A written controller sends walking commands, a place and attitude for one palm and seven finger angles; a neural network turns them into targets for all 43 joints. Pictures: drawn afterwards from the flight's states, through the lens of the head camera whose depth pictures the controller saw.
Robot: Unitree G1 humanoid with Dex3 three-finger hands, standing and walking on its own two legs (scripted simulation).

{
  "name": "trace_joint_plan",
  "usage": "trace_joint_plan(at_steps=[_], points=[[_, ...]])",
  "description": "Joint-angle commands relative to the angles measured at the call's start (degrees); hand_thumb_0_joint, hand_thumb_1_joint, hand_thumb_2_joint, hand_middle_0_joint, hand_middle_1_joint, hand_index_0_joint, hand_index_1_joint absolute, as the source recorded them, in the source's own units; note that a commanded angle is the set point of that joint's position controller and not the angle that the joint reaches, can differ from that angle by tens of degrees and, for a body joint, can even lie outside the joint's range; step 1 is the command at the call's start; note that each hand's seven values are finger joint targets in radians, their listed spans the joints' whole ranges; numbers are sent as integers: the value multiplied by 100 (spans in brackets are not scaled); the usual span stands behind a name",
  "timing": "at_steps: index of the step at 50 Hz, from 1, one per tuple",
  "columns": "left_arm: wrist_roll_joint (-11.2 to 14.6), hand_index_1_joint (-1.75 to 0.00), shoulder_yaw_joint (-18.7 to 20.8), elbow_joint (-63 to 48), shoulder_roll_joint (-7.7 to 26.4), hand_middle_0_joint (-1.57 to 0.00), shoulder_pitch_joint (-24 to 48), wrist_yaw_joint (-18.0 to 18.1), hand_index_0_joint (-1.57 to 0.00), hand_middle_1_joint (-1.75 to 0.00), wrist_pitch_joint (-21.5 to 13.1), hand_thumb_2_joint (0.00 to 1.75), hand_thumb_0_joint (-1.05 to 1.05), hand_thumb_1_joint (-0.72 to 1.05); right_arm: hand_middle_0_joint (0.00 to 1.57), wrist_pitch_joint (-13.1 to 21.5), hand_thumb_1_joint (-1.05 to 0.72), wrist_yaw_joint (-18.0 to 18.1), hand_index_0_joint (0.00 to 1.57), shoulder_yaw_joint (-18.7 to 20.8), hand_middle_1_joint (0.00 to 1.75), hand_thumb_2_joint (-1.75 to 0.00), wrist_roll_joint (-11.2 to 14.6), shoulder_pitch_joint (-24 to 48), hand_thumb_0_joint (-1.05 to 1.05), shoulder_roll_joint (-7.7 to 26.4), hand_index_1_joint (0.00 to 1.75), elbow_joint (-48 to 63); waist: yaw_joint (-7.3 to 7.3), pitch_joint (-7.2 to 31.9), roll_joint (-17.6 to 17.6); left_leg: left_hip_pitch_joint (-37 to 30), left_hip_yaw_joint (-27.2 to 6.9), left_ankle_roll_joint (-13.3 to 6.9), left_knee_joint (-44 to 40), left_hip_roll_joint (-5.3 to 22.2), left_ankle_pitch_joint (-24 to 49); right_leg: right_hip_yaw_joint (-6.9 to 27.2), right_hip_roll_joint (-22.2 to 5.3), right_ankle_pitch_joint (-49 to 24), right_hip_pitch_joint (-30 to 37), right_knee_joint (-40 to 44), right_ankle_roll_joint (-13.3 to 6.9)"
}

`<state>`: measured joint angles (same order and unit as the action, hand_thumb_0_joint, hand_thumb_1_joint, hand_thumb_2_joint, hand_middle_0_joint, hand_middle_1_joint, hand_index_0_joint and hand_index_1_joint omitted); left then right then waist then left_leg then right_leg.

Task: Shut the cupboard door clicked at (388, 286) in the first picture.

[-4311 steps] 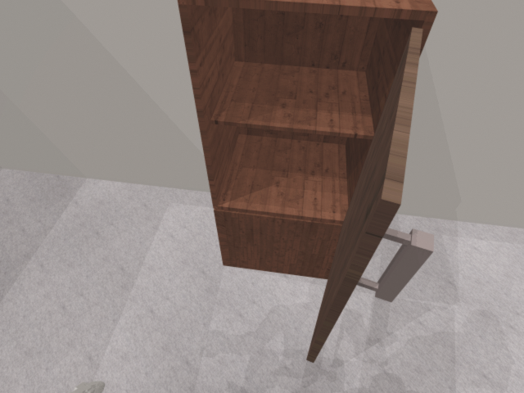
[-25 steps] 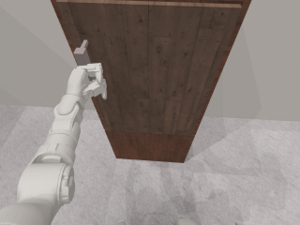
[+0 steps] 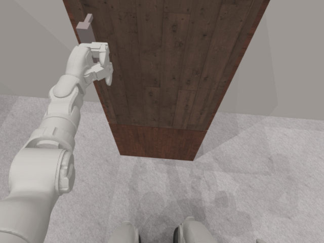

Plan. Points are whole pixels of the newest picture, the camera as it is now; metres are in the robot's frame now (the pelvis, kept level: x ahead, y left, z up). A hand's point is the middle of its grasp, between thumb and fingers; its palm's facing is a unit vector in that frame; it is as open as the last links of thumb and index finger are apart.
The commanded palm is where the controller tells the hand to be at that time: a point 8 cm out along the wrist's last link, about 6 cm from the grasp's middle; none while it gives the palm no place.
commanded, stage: pull the fist back off the door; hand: left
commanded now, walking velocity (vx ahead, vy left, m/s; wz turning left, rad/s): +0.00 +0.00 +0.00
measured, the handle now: (94, 48) +0.57 +0.15 +0.13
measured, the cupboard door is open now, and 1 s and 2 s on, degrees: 0 0 0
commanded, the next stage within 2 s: draw the hand back to the body in 0.84 s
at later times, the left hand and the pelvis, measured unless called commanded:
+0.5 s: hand (125, 69) +0.49 +0.06 +0.13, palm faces -0.04 -1.00 +0.01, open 3.1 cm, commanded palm +0.45 +0.13 +0.13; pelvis +0.02 +0.00 +0.01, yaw -3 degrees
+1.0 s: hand (117, 88) +0.43 +0.08 +0.13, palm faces -0.04 -1.00 -0.01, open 3.1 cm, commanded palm +0.40 +0.14 +0.14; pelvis +0.06 -0.02 +0.03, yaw -1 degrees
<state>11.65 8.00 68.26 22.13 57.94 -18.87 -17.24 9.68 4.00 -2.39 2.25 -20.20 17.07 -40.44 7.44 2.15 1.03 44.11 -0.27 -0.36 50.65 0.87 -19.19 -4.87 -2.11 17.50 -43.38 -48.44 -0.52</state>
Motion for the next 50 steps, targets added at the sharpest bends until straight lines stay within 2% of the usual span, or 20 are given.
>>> trace_joint_plan(at_steps=[1, 4, 7, 9, 14, 17, 19, 20, 22, 24, 26, 28, 33, 35, 38, 39, 42, 44, 48, 50], points=[[167, -150, 576, -1522, -114, -130, 3677, 1981, -130, -150, -112, 90, 0, 90, 20, 275, -90, -46, 20, 327, 30, -90, -147, -498, 0, 746, 30, 448, 478, 2121, 18, -1311, -552, 12, -1147, -70, -1526, 211, 308, 760, 247, 838, 83], [-562, -150, 377, -1446, 161, -130, 3564, 2540, -130, -150, -259, 90, 0, 90, 20, 188, -90, -205, 20, 368, 30, -90, -286, -685, 0, 806, 30, 406, 549, 2238, -61, -1215, -359, -59, -1001, -156, -1199, 247, 288, 693, 366, 844, 84], [-1032, -150, -91, -1406, 68, -130, 3765, 2419, -130, -150, -467, 90, 0, 90, 20, 111, -90, -302, 20, 394, 30, -90, -309, -638, 0, 779, 30, 415, 615, 2149, 338, -1357, -331, -47, -979, -141, -1207, 290, 256, 695, 166, 837, 18], [-967, -150, 30, -1304, 243, -130, 3640, 2232, -130, -150, -527, 90, 0, 90, 20, 77, -90, -273, 20, 416, 30, -90, -288, -634, 0, 817, 30, 466, 559, 2218, 96, -1339, -341, -72, -988, -149, -1153, 318, 275, 694, 366, 867, -7], [-414, -150, 292, -1318, 133, -130, 3218, 1844, -130, -150, -531, 90, 0, 90, 20, 94, -90, -226, 20, 395, 30, -90, -223, -520, 0, 777, 30, 604, 285, 2261, -49, -1237, -194, -60, -1046, -174, -977, 371, 295, 710, 895, 979, -17], [-393, -150, 272, -1551, -39, -130, 2568, 1806, -130, -150, -646, 90, 0, 90, 20, 62, -90, -277, 20, 426, 30, -90, -213, -468, 0, 720, 30, 690, 120, 2281, -149, -1291, -152, -61, -1083, -144, -824, 348, 294, 621, 1034, 985, -17], [-419, -150, 442, -1597, -3, -130, 1882, 1864, -130, -150, -669, 90, 0, 90, 20, 5, -90, -307, 20, 453, 30, -90, -211, -462, 0, 706, 30, 781, -96, 2265, -116, -1313, -110, -61, -1132, -149, -622, 306, 311, 466, 1205, 962, -46], [-437, -150, 432, -1672, -68, -130, 1652, 1900, -130, -150, -630, 90, 0, 90, 20, -45, -90, -327, 20, 451, 30, -90, -205, -441, 0, 694, 30, 821, -104, 2237, -175, -1343, -81, -69, -1156, -128, -540, 299, 305, 358, 1227, 975, -35], [-474, -150, 535, -1936, 15, -130, 1352, 1980, -130, -150, -571, 90, 0, 90, 20, -148, -90, -351, 20, 472, 30, -90, -187, -390, 0, 659, 30, 909, -197, 2088, -385, -1218, 24, -98, -1201, -138, -427, 361, 293, 284, 1497, 1085, -10], [-500, -150, 895, -2462, 366, -130, 918, 2094, -130, -150, -582, 90, 0, 90, 20, -234, -90, -325, 20, 504, 30, -90, -188, -345, 0, 659, 30, 1014, -396, 2346, -471, -1332, 97, -123, -1220, -154, -15, 396, 298, -130, 1956, 1086, -22], [-511, -150, 664, -3230, 66, -130, 577, 2103, -130, -150, -590, 90, 0, 90, 20, -286, -90, -340, 20, 509, 30, -90, -163, -178, 0, 548, 30, 1146, -456, 2526, -233, -1626, 188, -116, -1251, -148, 431, 397, 309, -756, 2200, 1043, -30], [-495, -150, 602, -3844, -23, -130, 86, 2106, -130, -150, -576, 90, 0, 90, 20, -320, -90, -343, 20, 534, 30, -90, -150, -91, 0, 510, 30, 1217, -545, 2579, -278, -1826, 228, -109, -1284, -130, 761, 380, 330, -1170, 2427, 1028, -40], [-361, -150, 180, -4892, -556, -130, -1142, 1938, -130, -150, -269, 90, 0, 90, 20, -347, -90, -318, 20, 543, 30, -90, -70, 214, 0, 413, 30, 1327, -570, 2156, -377, -2181, 315, -119, -1418, -103, 1205, 340, 320, -1812, 2616, 1192, -7], [-339, -150, -14, -5334, -744, -130, -1527, 1867, -130, -150, -112, 90, 0, 90, 20, -338, -90, -291, 20, 537, 30, -90, -34, 354, 0, 368, 30, 1373, -610, 2109, -86, -2410, 334, -107, -1458, -112, 1383, 336, 296, -1973, 2656, 1219, -13], [-283, -150, -415, -5785, -1141, -130, -1938, 1799, -130, -150, 139, 90, 0, 90, 20, -332, -90, -267, 20, 501, 30, -90, -10, 534, 0, 315, 30, 1410, -561, 1833, -278, -2606, 280, -108, -1519, -105, 1374, 281, 284, -1954, 2607, 1326, 3], [-295, -150, -541, -5874, -1183, -130, -1859, 1795, -130, -150, 205, 90, 0, 90, 20, -332, -90, -237, 20, 466, 30, -90, 1, 572, 0, 313, 30, 1401, -525, 1645, -51, -2661, 270, -109, -1512, -127, 1376, 287, 270, -1913, 2539, 1345, -7], [-318, -150, -529, -5880, -1142, -130, -1537, 1856, -130, -150, 364, 90, 0, 90, 20, -363, -90, -179, 20, 439, 30, -90, -24, 688, 0, 304, 30, 1318, -436, 1553, -409, -2713, 179, -104, -1505, -142, 1210, 284, 245, -1766, 2443, 1392, 22], [-349, -150, -546, -5952, -1116, -130, -1504, 1886, -130, -150, 407, 90, 0, 90, 20, -382, -90, -146, 20, 418, 30, -90, -47, 733, 0, 292, 30, 1307, -433, 1621, -374, -2817, 166, -108, -1468, -155, 1347, 293, 216, -1920, 2525, 1369, 17], [-375, -150, -576, -5924, -1188, -130, -1587, 1856, -130, -150, 435, 90, 0, 90, 20, -430, -90, -154, 20, 367, 30, -90, -60, 904, 0, 225, 30, 1333, -539, 1863, -215, -2884, 149, -62, -1420, -182, 1642, 284, 177, -2254, 2680, 1234, -21], [-357, -150, -244, -5918, -916, -130, -2230, 1843, -130, -150, 498, 90, 0, 90, 20, -477, -90, -175, 20, 358, 30, -90, -63, 954, 0, 222, 30, 1422, -759, 1948, -134, -2901, 180, -64, -1462, -183, 1838, 297, 162, -2470, 2927, 1221, -44]])
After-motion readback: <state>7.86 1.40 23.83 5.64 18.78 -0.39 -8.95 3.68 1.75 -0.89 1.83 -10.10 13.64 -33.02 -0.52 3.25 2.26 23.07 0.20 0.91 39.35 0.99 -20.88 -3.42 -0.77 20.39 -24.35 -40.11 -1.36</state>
